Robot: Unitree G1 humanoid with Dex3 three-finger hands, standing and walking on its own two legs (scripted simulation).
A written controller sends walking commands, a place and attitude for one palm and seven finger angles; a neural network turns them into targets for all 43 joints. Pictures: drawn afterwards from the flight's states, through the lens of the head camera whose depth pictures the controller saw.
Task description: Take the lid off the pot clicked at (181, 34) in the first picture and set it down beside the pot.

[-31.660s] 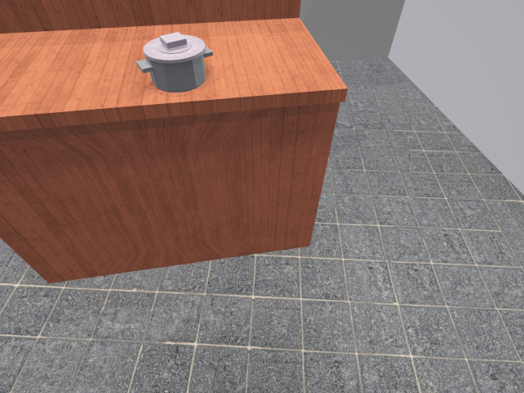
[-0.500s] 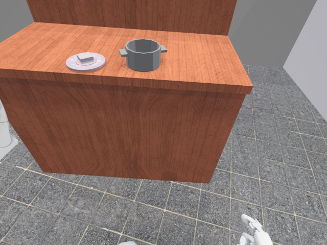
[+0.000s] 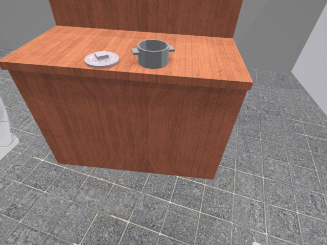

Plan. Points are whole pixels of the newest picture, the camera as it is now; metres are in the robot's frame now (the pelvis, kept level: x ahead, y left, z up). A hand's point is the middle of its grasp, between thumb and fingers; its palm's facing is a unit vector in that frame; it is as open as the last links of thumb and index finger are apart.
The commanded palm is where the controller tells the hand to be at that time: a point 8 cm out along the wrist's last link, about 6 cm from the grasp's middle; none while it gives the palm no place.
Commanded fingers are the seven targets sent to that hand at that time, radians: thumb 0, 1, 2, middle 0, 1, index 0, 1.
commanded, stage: stop stepping back and stand still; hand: left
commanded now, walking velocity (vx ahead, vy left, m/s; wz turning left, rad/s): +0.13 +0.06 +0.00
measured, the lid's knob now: (101, 55) +0.87 +0.37 +0.08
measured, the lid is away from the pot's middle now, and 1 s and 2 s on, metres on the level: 0.24 0.24 0.24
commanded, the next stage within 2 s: let the arm hang, fingers relaxed in 0.48 s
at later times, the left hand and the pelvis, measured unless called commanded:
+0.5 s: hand out of the picture -0.01 +0.21 -0.19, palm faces +0.15 -0.96 -0.24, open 6.8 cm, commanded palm none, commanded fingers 0.00 0.90 0.90 -0.20 -0.30 -0.20 -0.30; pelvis +0.00 +0.01 -0.02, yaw +7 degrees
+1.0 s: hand out of the picture +0.14 +0.20 -0.15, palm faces +0.04 -0.97 -0.24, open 7.4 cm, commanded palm none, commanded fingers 0.00 0.90 0.90 -0.20 -0.30 -0.20 -0.30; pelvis +0.03 +0.01 +0.00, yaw +3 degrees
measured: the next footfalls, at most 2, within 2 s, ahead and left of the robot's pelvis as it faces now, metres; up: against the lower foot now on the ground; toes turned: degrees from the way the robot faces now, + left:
left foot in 0.08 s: +0.07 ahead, +0.16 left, +0.00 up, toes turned +6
left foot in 0.48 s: +0.04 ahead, +0.12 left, +0.00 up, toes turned +7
